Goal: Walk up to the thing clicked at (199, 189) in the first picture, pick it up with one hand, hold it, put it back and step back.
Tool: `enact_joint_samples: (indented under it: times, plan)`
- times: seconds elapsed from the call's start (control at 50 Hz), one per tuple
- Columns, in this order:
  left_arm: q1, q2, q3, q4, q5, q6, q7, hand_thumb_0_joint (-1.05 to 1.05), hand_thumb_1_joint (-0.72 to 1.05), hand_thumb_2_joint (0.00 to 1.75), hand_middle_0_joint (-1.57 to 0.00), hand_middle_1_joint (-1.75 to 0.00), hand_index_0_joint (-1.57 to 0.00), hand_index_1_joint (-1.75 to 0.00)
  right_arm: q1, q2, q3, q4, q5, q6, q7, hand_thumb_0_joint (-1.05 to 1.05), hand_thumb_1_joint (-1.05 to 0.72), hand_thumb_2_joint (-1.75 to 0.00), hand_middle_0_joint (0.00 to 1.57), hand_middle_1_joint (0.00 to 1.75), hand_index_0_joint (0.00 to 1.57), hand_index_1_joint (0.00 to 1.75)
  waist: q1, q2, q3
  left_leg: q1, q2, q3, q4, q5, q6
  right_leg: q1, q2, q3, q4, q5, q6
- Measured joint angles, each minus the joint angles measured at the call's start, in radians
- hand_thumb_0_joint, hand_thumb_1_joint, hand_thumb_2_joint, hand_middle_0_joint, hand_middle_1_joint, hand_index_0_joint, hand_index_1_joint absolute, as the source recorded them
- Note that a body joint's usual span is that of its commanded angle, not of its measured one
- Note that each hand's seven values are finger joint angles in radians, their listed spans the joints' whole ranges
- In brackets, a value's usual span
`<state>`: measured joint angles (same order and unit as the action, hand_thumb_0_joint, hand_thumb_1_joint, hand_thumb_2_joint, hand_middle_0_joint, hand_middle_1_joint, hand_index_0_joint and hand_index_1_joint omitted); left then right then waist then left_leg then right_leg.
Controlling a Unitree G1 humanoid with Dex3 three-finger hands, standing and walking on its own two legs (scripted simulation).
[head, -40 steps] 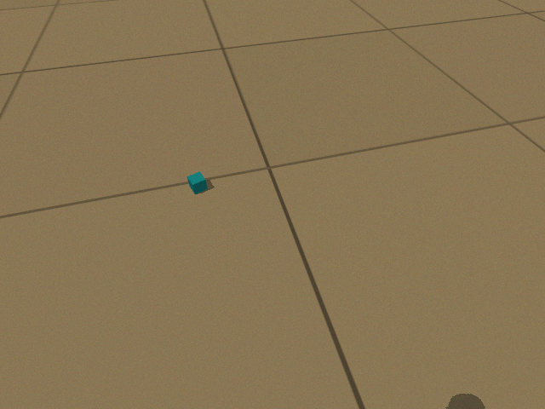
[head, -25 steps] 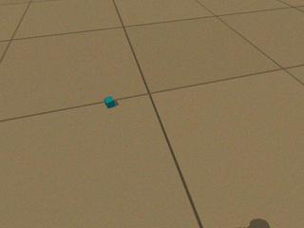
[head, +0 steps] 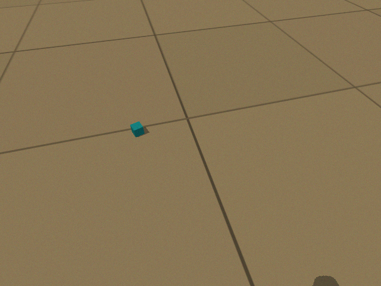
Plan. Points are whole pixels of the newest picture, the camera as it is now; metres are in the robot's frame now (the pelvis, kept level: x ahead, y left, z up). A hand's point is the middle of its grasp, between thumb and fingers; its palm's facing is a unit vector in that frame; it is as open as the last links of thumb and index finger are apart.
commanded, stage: stand
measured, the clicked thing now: (137, 129) +1.28 +0.43 -0.75
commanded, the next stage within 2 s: walk up in 0.32 s
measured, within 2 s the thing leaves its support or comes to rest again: neither
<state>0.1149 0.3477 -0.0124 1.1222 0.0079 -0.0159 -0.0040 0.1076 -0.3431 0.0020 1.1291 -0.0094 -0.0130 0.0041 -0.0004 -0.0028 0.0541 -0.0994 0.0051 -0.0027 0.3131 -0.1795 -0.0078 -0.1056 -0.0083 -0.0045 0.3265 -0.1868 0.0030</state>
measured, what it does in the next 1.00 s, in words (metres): steps on the spot, turning left: left foot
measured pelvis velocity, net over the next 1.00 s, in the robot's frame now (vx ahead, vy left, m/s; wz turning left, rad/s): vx -0.02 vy -0.04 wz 0.56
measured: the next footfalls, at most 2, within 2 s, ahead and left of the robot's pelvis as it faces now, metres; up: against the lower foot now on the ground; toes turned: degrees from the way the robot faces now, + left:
left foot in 0.94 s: -0.02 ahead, +0.11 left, +0.00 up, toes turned +32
right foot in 1.24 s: +0.14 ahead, -0.13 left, +0.00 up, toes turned +39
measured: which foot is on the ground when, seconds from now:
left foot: down 0.00-0.54, up 0.56-0.92, down 0.94-1.00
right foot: down 0.00-0.94, up 0.96-1.00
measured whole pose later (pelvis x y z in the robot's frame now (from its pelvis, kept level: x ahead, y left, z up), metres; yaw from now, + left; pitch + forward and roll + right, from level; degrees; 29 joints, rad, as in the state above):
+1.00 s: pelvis -0.02 -0.04 -0.04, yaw +32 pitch -3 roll +2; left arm 0.22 0.43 0.08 0.77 0.02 0.05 -0.04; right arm 0.25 -0.38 -0.07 0.73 -0.04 -0.01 0.02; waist 0.03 -0.11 0.16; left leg -0.33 -0.02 0.01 0.70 -0.32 0.00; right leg -0.32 -0.10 -0.12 1.01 -0.55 -0.01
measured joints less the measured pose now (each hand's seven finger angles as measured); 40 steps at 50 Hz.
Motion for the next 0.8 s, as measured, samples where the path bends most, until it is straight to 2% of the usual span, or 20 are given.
enact_joint_samples:
  times: [0.32,0.36,0.4,0.44,0.5,0.52,0.54,0.56,0.6,0.64,0.68,0.72,0.8]
  plan:
    - [0.005,0.000,-0.002,-0.002,0.001,-0.001,0.001,0.01,0.90,0.90,-0.20,-0.30,-0.20,-0.30,0.001,-0.002,0.000,0.000,0.000,0.003,0.001,0.01,-0.90,-0.90,0.20,0.30,0.20,0.30,-0.001,-0.002,0.000,-0.001,0.002,-0.001,0.002,-0.003,0.000,0.003,0.002,-0.001,-0.008,0.002,0.000]
    - [-0.015,0.005,0.021,-0.029,0.004,0.019,-0.011,0.01,0.90,0.90,-0.20,-0.30,-0.21,-0.30,0.028,-0.001,-0.015,-0.043,0.004,0.006,0.004,0.01,-0.90,-0.90,0.20,0.30,0.20,0.30,-0.014,-0.010,0.011,-0.034,-0.011,-0.031,0.038,-0.010,0.002,-0.021,-0.011,-0.031,0.038,-0.023,-0.002]
    - [-0.049,0.020,0.044,-0.076,0.004,0.031,-0.013,0.01,0.90,0.90,-0.20,-0.30,-0.21,-0.30,0.056,0.001,-0.027,-0.082,0.006,0.004,0.004,0.01,-0.90,-0.90,0.20,0.30,0.20,0.30,-0.013,-0.026,0.039,-0.069,-0.028,-0.065,0.076,-0.015,0.002,-0.054,-0.027,-0.062,0.104,-0.058,-0.009]
    - [-0.074,0.037,0.062,-0.126,0.003,0.036,-0.015,0.01,0.90,0.90,-0.20,-0.30,-0.21,-0.30,0.077,0.003,-0.040,-0.113,-0.001,0.009,0.004,0.01,-0.90,-0.90,0.20,0.30,0.20,0.30,-0.016,-0.041,0.060,-0.105,-0.046,-0.101,0.103,-0.014,-0.001,-0.092,-0.021,-0.043,0.172,-0.109,-0.023]
    - [-0.104,0.047,0.080,-0.191,0.006,0.044,-0.022,0.01,0.90,0.90,-0.20,-0.30,-0.20,-0.30,0.113,-0.006,-0.062,-0.155,-0.016,0.019,-0.002,0.01,-0.90,-0.90,0.20,0.30,0.20,0.30,-0.028,-0.035,0.076,-0.156,-0.064,-0.175,0.120,0.002,-0.017,-0.129,0.016,0.011,0.262,-0.224,-0.046]
    - [-0.103,0.047,0.081,-0.213,0.007,0.040,-0.024,0.01,0.90,0.90,-0.20,-0.30,-0.20,-0.30,0.122,-0.015,-0.067,-0.167,-0.017,0.024,-0.005,0.01,-0.90,-0.90,0.20,0.30,0.20,0.30,-0.024,-0.028,0.076,-0.175,-0.069,-0.192,0.132,0.003,-0.023,-0.127,0.019,0.020,0.247,-0.213,-0.056]
    - [-0.096,0.047,0.082,-0.234,0.008,0.032,-0.025,0.01,0.90,0.90,-0.20,-0.30,-0.20,-0.30,0.125,-0.028,-0.071,-0.179,-0.017,0.030,-0.007,0.01,-0.90,-0.90,0.21,0.31,0.20,0.30,-0.014,-0.023,0.076,-0.199,-0.073,-0.198,0.161,-0.007,-0.024,-0.126,0.015,0.019,0.221,-0.138,-0.054]
    - [-0.088,0.043,0.085,-0.248,0.010,0.026,-0.023,0.00,0.90,0.90,-0.20,-0.30,-0.20,-0.30,0.118,-0.041,-0.077,-0.188,-0.015,0.037,-0.011,0.01,-0.90,-0.90,0.20,0.31,0.20,0.30,-0.009,-0.008,0.087,-0.224,-0.068,-0.192,0.217,-0.018,-0.015,-0.127,0.020,0.007,0.227,-0.118,-0.048]
    - [-0.071,0.035,0.084,-0.263,0.018,0.032,-0.022,0.00,0.90,0.90,-0.20,-0.30,-0.20,-0.30,0.109,-0.056,-0.085,-0.213,-0.018,0.048,-0.021,0.01,-0.90,-0.90,0.20,0.30,0.20,0.30,-0.017,0.009,0.106,-0.289,-0.063,-0.133,0.387,-0.146,0.001,-0.109,0.015,-0.031,0.239,-0.142,-0.048]
    - [-0.051,0.029,0.085,-0.278,0.025,0.050,-0.026,0.00,0.90,0.90,-0.20,-0.30,-0.20,-0.30,0.119,-0.058,-0.088,-0.251,-0.026,0.060,-0.017,0.01,-0.90,-0.90,0.20,0.30,0.20,0.30,-0.016,-0.007,0.103,-0.349,-0.063,-0.059,0.562,-0.233,-0.002,-0.089,-0.013,-0.060,0.235,-0.156,-0.053]
    - [-0.025,0.024,0.081,-0.294,0.027,0.052,-0.023,0.01,0.90,0.90,-0.20,-0.30,-0.20,-0.30,0.119,-0.064,-0.090,-0.286,-0.035,0.065,-0.001,0.01,-0.90,-0.90,0.20,0.30,0.20,0.30,-0.006,-0.020,0.099,-0.380,-0.051,-0.022,0.673,-0.226,-0.005,-0.072,-0.032,-0.075,0.217,-0.151,-0.054]
    - [-0.002,0.019,0.073,-0.299,0.026,0.047,-0.021,0.01,0.90,0.90,-0.20,-0.30,-0.20,-0.30,0.115,-0.075,-0.093,-0.317,-0.040,0.058,0.016,0.01,-0.90,-0.90,0.20,0.30,0.20,0.30,-0.008,-0.019,0.090,-0.396,-0.030,-0.022,0.713,-0.191,0.001,-0.070,-0.040,-0.101,0.211,-0.151,-0.053]
    - [0.033,0.015,0.062,-0.329,0.033,0.037,-0.030,0.01,0.90,0.90,-0.20,-0.30,-0.21,-0.30,0.116,-0.087,-0.096,-0.349,-0.032,0.058,0.034,0.01,-0.90,-0.90,0.20,0.30,0.20,0.30,-0.006,-0.010,0.091,-0.364,0.017,-0.016,0.636,-0.169,0.002,-0.061,-0.050,-0.172,0.235,-0.178,-0.053]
